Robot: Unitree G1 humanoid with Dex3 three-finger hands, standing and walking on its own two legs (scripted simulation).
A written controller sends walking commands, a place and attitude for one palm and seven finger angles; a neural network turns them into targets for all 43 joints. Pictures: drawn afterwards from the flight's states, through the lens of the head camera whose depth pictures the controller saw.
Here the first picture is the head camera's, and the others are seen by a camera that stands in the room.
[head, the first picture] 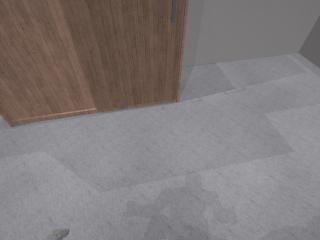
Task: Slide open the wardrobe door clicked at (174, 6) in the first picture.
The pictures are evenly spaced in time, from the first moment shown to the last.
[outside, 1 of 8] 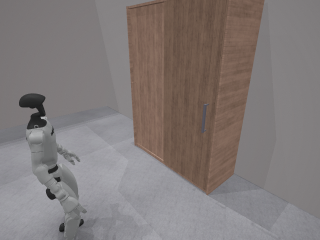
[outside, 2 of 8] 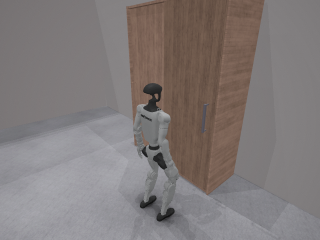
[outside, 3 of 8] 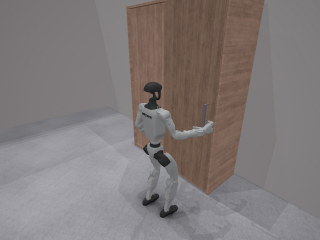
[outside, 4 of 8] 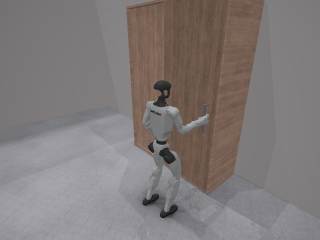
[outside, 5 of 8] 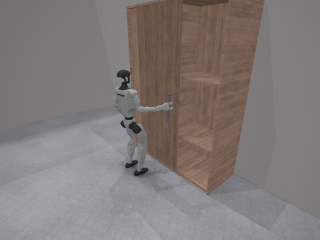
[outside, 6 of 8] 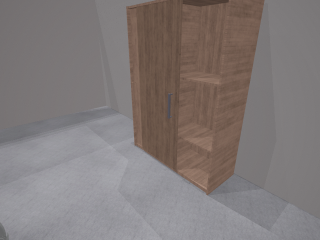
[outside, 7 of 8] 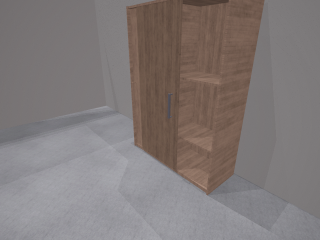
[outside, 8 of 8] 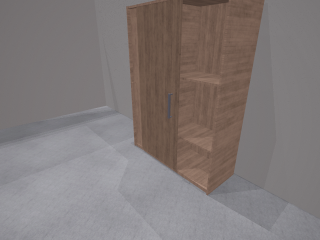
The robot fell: no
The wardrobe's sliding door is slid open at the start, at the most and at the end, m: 0.00 0.49 0.49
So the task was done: yes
